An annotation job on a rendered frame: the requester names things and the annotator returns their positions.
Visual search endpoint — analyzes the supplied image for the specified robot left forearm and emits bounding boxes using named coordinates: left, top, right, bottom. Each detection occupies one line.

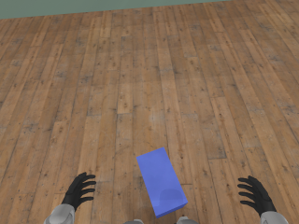
left=43, top=203, right=76, bottom=224

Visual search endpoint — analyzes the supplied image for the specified robot right forearm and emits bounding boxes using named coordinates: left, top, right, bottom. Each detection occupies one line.
left=260, top=211, right=289, bottom=224

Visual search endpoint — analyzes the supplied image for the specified robot right shin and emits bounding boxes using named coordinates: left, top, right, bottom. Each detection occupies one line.
left=177, top=217, right=188, bottom=223

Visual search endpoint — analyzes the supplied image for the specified carton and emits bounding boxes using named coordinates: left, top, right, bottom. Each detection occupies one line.
left=136, top=147, right=188, bottom=218

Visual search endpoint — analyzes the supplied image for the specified robot right hand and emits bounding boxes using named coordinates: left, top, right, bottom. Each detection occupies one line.
left=237, top=175, right=277, bottom=218

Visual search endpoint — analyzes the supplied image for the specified robot left hand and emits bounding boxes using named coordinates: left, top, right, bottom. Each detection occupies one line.
left=61, top=172, right=96, bottom=213

